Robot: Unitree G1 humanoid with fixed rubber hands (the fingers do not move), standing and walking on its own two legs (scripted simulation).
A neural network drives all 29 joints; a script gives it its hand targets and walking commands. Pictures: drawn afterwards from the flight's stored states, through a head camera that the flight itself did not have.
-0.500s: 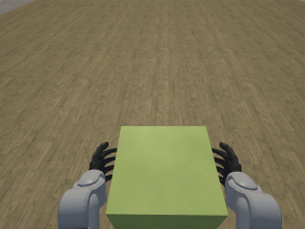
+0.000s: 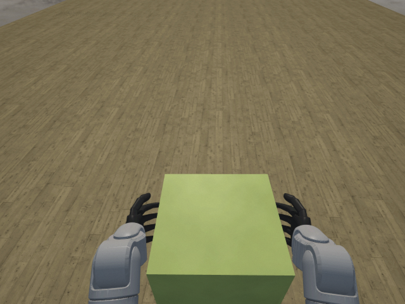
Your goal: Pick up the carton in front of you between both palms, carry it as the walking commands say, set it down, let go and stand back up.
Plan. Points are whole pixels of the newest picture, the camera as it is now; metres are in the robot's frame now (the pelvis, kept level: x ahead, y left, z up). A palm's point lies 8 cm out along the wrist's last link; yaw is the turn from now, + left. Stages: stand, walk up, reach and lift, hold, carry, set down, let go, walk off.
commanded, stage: carry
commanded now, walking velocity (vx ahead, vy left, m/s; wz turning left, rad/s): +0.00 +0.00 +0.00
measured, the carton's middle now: (216, 252) +0.26 +0.00 -0.01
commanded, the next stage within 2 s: hold in 1.26 s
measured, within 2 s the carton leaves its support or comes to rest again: neither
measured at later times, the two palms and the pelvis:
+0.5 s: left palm (146, 235) +0.27 +0.14 +0.02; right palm (294, 237) +0.27 -0.16 +0.03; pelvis -0.02 -0.01 +0.00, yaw +0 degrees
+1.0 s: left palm (150, 234) +0.27 +0.13 +0.03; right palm (301, 237) +0.27 -0.17 +0.03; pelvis -0.02 -0.02 +0.00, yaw +0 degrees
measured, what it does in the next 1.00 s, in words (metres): stands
